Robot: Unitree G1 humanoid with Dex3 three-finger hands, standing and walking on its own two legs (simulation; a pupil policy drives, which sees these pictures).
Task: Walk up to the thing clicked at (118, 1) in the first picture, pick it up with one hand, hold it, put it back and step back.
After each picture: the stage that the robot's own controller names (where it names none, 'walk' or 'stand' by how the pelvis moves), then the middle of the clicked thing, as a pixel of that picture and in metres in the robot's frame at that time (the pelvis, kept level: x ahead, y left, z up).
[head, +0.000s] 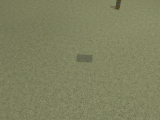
stand; (118, 1) +2.26 -0.54 -0.66
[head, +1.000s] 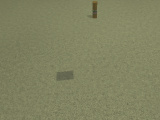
walk; (94, 10) +2.15 -0.06 -0.62
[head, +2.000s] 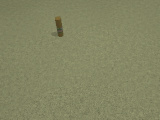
walk; (59, 27) +1.51 +0.30 -0.65
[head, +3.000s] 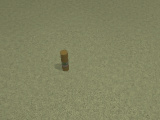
walk; (64, 61) +1.00 +0.23 -0.65
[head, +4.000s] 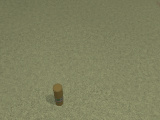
walk; (58, 95) +0.61 +0.19 -0.62
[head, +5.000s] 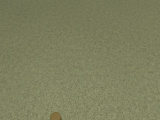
stand; out of the picture +0.41 +0.19 -0.63
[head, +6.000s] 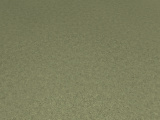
stand; out of the picture +0.37 +0.16 -0.66
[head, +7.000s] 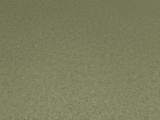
stand; out of the picture +0.37 +0.18 -0.66
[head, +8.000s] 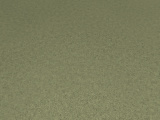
stand; out of the picture +0.37 +0.19 -0.66
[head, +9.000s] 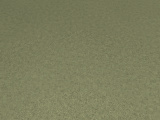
stand; out of the picture +0.36 +0.19 -0.66
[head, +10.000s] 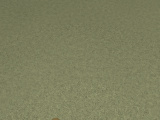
go down; out of the picture +0.36 +0.19 -0.65
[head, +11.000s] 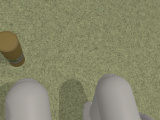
go down; (12, 52) +0.44 +0.24 -0.24
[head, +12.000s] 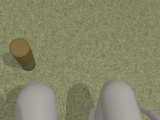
close in; (24, 57) +0.44 +0.23 -0.26
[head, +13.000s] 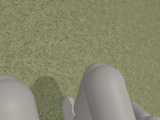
close in; out of the picture +0.42 +0.27 -0.16
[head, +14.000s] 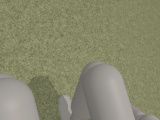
lift; out of the picture +0.42 +0.28 -0.16
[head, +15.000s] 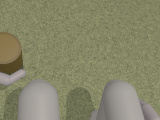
lift; (9, 62) +0.35 +0.25 -0.03
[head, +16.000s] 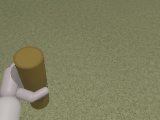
hold; (35, 83) +0.32 +0.16 +0.08
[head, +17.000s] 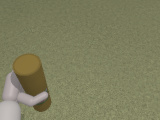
hold; (36, 87) +0.31 +0.17 +0.04
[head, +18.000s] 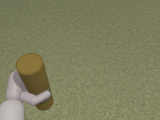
crouch; (38, 86) +0.32 +0.16 +0.03
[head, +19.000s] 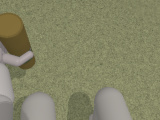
crouch; (19, 47) +0.45 +0.19 -0.05
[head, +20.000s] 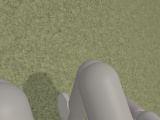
lower; out of the picture +0.42 +0.28 -0.17
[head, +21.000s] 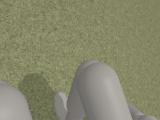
lower; out of the picture +0.44 +0.29 -0.16
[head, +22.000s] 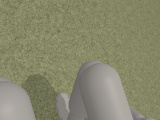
lower; out of the picture +0.43 +0.29 -0.16
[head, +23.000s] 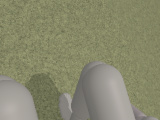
lower; out of the picture +0.41 +0.29 -0.16
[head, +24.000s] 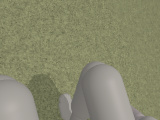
draw back; out of the picture +0.41 +0.26 -0.16
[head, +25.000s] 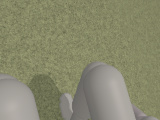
rise; out of the picture +0.41 +0.27 -0.17
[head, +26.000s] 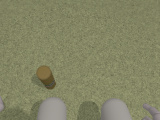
walk; (47, 79) +0.43 +0.20 -0.40
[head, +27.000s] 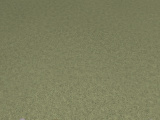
stand; out of the picture +0.37 +0.17 -0.60
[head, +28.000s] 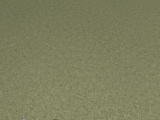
stand; out of the picture +0.37 +0.17 -0.60
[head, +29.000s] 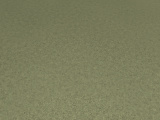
stand; out of the picture +0.39 +0.15 -0.65
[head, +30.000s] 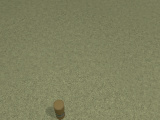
walk; (59, 110) +0.43 +0.13 -0.64
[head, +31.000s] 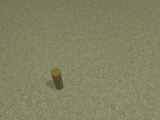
walk; (57, 79) +0.66 +0.21 -0.62
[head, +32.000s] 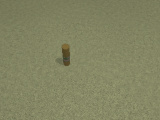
stand; (66, 55) +0.99 +0.16 -0.63
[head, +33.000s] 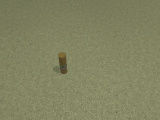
stand; (63, 63) +0.97 +0.19 -0.64
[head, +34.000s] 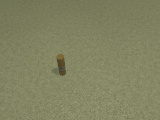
stand; (61, 65) +0.99 +0.22 -0.66
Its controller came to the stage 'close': yes
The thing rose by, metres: 0.68
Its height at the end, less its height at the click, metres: +0.00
